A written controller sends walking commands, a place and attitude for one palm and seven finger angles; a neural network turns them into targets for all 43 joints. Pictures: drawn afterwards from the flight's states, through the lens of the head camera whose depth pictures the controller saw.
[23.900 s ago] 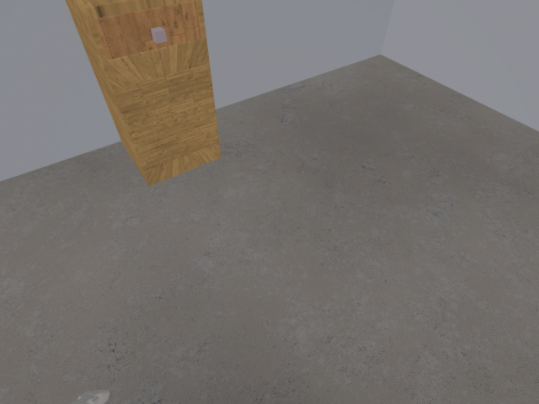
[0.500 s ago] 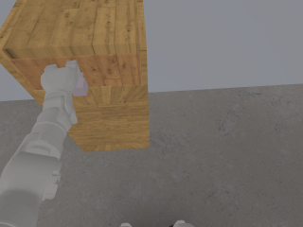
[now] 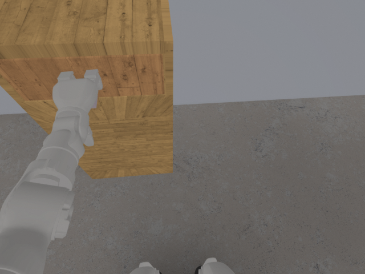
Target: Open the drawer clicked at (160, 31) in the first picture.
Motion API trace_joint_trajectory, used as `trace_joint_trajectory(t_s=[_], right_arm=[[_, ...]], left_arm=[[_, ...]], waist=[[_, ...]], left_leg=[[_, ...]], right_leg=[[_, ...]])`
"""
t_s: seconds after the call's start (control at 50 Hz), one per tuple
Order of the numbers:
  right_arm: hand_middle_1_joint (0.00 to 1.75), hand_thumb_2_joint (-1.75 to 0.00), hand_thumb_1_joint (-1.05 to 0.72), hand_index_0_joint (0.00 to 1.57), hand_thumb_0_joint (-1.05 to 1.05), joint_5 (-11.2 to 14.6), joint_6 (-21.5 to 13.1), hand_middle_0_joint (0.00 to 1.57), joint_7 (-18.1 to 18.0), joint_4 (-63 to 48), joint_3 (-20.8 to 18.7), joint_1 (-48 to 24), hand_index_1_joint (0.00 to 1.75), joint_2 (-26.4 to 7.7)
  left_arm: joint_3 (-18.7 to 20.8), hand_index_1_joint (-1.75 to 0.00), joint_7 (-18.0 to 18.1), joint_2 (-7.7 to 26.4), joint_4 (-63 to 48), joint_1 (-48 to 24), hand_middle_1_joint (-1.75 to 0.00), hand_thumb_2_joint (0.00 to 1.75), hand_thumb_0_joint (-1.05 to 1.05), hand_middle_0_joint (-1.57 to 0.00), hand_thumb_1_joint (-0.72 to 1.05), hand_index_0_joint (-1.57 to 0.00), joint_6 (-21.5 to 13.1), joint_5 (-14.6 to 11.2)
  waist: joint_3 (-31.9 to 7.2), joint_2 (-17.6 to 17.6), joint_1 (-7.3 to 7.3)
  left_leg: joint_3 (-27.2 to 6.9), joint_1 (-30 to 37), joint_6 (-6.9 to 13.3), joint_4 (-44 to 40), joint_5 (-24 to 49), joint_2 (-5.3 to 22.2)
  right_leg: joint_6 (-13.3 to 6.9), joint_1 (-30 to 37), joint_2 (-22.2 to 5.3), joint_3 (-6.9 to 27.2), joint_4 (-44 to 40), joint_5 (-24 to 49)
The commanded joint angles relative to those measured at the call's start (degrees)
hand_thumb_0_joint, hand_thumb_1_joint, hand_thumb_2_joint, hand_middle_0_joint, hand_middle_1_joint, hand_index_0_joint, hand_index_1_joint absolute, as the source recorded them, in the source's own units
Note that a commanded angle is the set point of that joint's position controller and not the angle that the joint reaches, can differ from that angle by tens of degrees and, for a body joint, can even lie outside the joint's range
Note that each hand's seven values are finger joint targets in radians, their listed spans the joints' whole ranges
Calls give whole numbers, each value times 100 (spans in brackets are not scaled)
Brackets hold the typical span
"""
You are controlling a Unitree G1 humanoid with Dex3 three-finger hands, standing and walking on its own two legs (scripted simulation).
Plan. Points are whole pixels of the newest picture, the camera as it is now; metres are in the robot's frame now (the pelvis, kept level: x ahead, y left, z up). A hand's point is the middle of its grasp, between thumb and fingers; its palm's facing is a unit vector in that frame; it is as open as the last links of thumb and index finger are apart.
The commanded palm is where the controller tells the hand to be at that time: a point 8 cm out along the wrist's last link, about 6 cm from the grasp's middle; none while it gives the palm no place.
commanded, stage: lower the fingers behind the handle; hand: left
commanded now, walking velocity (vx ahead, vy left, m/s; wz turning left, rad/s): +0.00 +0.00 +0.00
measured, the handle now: (87, 90) +0.55 +0.21 +0.01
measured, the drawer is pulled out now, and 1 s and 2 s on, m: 0.00 0.00 0.01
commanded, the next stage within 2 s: close the thumb around the handle in 0.66 s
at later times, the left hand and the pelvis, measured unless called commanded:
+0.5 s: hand (86, 112) +0.49 +0.21 +0.00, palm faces -0.06 -0.03 -1.00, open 14.0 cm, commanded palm +0.48 +0.20 +0.05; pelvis +0.00 +0.00 -0.01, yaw +0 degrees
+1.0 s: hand (86, 111) +0.50 +0.21 +0.00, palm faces -0.06 -0.02 -1.00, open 12.5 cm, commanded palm +0.48 +0.20 +0.05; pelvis +0.00 +0.00 -0.01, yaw +0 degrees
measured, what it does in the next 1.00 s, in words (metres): stands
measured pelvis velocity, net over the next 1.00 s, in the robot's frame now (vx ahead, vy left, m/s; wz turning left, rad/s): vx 0.00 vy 0.00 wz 0.00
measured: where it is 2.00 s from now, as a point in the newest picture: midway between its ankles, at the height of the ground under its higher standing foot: outside the picture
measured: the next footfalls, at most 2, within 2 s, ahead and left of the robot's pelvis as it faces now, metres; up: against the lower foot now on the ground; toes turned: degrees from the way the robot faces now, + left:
none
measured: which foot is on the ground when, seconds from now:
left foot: down 0.00-1.00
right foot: down 0.00-1.00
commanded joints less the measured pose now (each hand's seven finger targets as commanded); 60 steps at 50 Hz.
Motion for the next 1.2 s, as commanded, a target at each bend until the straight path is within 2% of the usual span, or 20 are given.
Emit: trace_joint_trajectory(t_s=[0.0,0.16,0.2,0.22,0.24,0.38,0.4,0.5,0.52,0.54,0.62,0.74,0.78,0.92,0.94,0.98,1.04,1.08,1.14,1.18], right_arm=[[30,-90,-90,20,0,-51,-65,20,-142,-231,-301,907,30,-952],[30,-90,-90,20,0,-80,-100,20,-122,-220,-317,931,30,-921],[30,-90,-90,20,0,-93,-110,20,-98,-223,-338,943,30,-896],[30,-90,-90,20,0,-86,-94,20,-94,-175,-340,950,30,-937],[30,-90,-90,20,0,-87,-90,20,-97,-193,-313,942,30,-926],[30,-90,-90,20,0,-98,-48,20,-95,-200,-326,954,30,-953],[30,-90,-90,20,0,-97,-55,20,-99,-207,-331,975,30,-919],[30,-90,-90,20,0,-72,-28,20,-120,-215,-301,926,30,-936],[30,-90,-90,20,0,-60,-21,20,-132,-194,-294,930,30,-961],[30,-90,-90,20,0,-56,-21,20,-135,-237,-283,899,30,-929],[30,-90,-90,20,0,-44,-23,20,-158,-217,-277,915,30,-954],[30,-90,-90,20,0,-71,-38,20,-172,-249,-271,945,30,-936],[30,-90,-90,20,0,-70,-12,20,-161,-239,-265,934,30,-978],[30,-90,-90,20,0,-53,-24,20,-170,-248,-263,962,30,-962],[30,-90,-90,20,0,-54,-19,20,-166,-255,-255,938,30,-964],[30,-90,-90,20,0,-62,-34,20,-159,-235,-273,972,30,-962],[30,-90,-90,20,0,-67,-38,20,-149,-250,-276,973,30,-943],[30,-90,-90,20,0,-74,-16,20,-142,-217,-280,984,30,-981],[30,-90,-90,20,0,-53,-32,20,-141,-236,-276,950,30,-948],[30,-90,-90,20,0,-61,-25,20,-141,-222,-280,950,30,-975]], left_arm=[[225,-120,24,1308,-965,-2368,-120,30,0,-30,-50,-30,-64,-59],[190,-120,32,1063,-887,-1801,-120,30,0,-30,-50,-30,-334,-63],[65,-120,62,868,-889,-1734,-120,30,0,-30,-50,-30,-359,-48],[284,-120,91,1125,-807,-1639,-120,30,0,-30,-50,-30,-323,-45],[115,-120,109,1001,-689,-1693,-120,30,0,-30,-50,-30,-271,2],[410,-120,154,1422,-1096,-2086,-120,30,0,-30,-50,-30,-160,-62],[205,-120,155,1163,-1033,-2039,-120,30,0,-30,-50,-30,-142,-61],[201,-120,103,1192,-862,-1930,-120,30,0,-30,-50,-30,-88,-81],[364,-120,95,1403,-912,-1930,-120,30,0,-30,-50,-30,-103,-87],[162,-120,72,1179,-847,-1894,-120,30,0,-30,-50,-30,-97,-68],[217,-120,53,1312,-775,-2035,-120,30,0,-30,-50,-30,-127,-40],[204,-120,37,1288,-808,-2036,-120,30,0,-30,-50,-30,-180,-100],[426,-121,26,1546,-745,-1891,-121,35,0,-31,-39,-31,-179,-129],[242,-125,74,1385,-765,-2098,-125,52,0,-34,0,-34,-187,-69],[285,-126,81,1430,-727,-2019,-126,54,0,-34,6,-34,-171,-56],[237,-127,80,1346,-801,-2204,-127,59,0,-35,17,-35,-174,-85],[181,-129,97,1242,-896,-2121,-129,66,0,-36,34,-36,-168,-102],[350,-130,79,1444,-837,-2121,-130,71,0,-37,45,-37,-152,-111],[95,-132,63,1120,-757,-2021,-132,78,0,-38,62,-38,-134,-102],[244,-133,64,1290,-808,-2060,-133,83,0,-39,73,-39,-154,-111]], waist=[[-2484,194,-100],[-2248,35,-48],[-2383,52,-54],[-2328,-13,-16],[-2204,-22,-66],[-2759,166,-26],[-2749,272,-86],[-2404,51,-96],[-2416,23,-56],[-2337,60,-75],[-2162,69,-131],[-2403,45,-136],[-2416,-51,-59],[-2331,53,-143],[-2305,162,-72],[-2382,132,-149],[-2586,261,-100],[-2529,139,-92],[-2278,124,-143],[-2355,117,-101]], left_leg=[[-287,1968,-35,-275,2637,-98],[-300,1704,-44,-122,2643,-65],[-278,1709,-39,-56,2687,-77],[-272,1616,-36,-31,2631,-72],[-273,1486,-37,-27,2549,-96],[-298,1720,-42,30,2832,-105],[-285,1814,-40,34,2893,-97],[-247,1604,-21,-42,2604,-113],[-260,1560,-20,-54,2584,-102],[-250,1528,-23,-80,2485,-127],[-269,1484,-20,-83,2330,-108],[-224,1461,-5,-20,2409,-133],[-233,1379,-4,-23,2413,-139],[-265,1400,-9,-37,2259,-120],[-262,1423,-30,-53,2258,-124],[-282,1520,-24,-40,2349,-105],[-276,1676,-36,-10,2541,-99],[-307,1619,-41,-23,2560,-90],[-300,1597,-38,-68,2368,-82],[-319,1617,-38,-66,2421,-79]], right_leg=[[-127,973,230,-7,-326,1945],[-139,734,239,-30,-171,1936],[-127,728,236,-22,-141,1973],[-140,712,235,-6,-112,1991],[-133,658,236,-19,-104,1941],[-137,922,226,13,-35,2198],[-121,843,227,3,-68,2193],[-108,904,227,6,-163,2098],[-115,942,223,17,-135,2129],[-113,909,225,1,-165,2021],[-127,725,222,-5,-164,1846],[-101,877,209,24,-134,2024],[-118,980,208,45,-117,2068],[-115,755,219,13,-122,1828],[-126,716,214,-3,-122,1753],[-127,698,222,-8,-123,1805],[-118,728,229,-12,-103,1904],[-128,782,230,-11,-92,1937],[-120,623,241,-37,-174,1726],[-136,661,239,-31,-147,1747]])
